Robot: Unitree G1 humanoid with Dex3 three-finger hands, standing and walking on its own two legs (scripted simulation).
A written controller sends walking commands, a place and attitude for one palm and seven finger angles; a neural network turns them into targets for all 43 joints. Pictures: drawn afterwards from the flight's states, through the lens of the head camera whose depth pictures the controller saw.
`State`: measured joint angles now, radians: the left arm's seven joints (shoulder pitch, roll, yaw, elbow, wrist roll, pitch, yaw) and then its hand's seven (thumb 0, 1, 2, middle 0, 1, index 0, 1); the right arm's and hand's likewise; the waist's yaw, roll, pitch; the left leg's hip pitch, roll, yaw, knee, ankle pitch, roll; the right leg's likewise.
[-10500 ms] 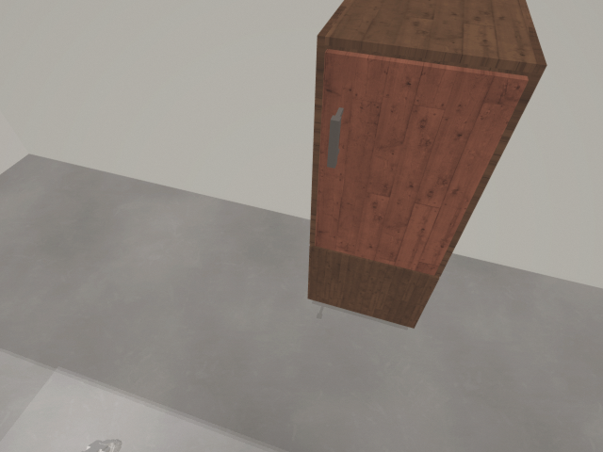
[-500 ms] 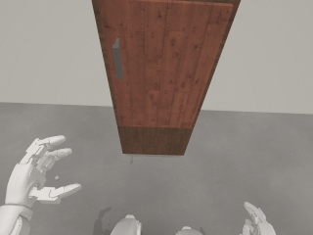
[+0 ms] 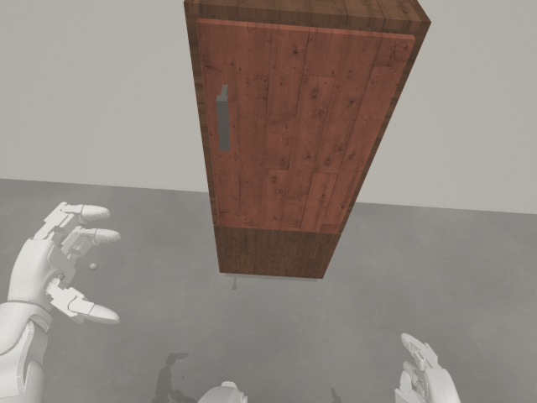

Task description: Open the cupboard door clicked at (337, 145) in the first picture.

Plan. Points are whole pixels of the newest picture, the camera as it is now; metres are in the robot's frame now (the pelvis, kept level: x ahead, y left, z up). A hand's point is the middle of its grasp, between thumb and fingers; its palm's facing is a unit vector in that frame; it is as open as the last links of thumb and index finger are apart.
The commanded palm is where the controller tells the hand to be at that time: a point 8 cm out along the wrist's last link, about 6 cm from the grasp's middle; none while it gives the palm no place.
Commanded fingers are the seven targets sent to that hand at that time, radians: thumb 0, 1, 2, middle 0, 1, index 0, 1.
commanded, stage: raise the hand with hooked fingers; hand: left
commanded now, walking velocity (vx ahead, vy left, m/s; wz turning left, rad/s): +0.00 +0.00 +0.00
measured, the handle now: (224, 118) +0.61 +0.14 +0.07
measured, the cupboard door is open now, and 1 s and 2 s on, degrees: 0 0 0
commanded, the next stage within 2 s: move the hooked fingers beside the handle in 0.64 s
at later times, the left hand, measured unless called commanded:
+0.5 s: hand (109, 249) +0.29 +0.25 +0.08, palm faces +0.04 -1.00 -0.04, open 14.0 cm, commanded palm +0.27 +0.30 +0.08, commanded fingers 0.00 -0.50 0.30 -0.30 -1.20 -0.30 -1.20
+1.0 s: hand (133, 227) +0.34 +0.23 +0.07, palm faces +0.02 -1.00 -0.02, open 14.0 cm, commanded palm +0.31 +0.28 +0.08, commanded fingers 0.00 -0.50 0.30 -0.30 -1.20 -0.30 -1.20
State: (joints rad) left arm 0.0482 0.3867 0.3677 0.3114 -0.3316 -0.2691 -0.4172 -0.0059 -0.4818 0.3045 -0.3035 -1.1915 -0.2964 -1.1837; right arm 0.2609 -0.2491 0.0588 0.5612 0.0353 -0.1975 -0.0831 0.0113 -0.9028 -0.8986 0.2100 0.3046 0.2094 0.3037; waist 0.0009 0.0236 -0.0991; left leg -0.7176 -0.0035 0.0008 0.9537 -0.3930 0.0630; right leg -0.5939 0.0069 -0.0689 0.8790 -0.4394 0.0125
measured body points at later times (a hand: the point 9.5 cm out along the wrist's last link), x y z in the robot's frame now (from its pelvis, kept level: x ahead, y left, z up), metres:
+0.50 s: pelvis +0.00 -0.02 +0.01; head +0.04 -0.01 +0.46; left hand +0.29 +0.30 +0.08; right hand +0.14 -0.28 -0.07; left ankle +0.05 +0.07 -0.69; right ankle +0.00 -0.14 -0.69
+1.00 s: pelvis +0.00 -0.03 +0.00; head +0.05 -0.02 +0.45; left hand +0.33 +0.28 +0.08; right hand +0.15 -0.29 -0.08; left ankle +0.05 +0.07 -0.69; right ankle +0.00 -0.14 -0.69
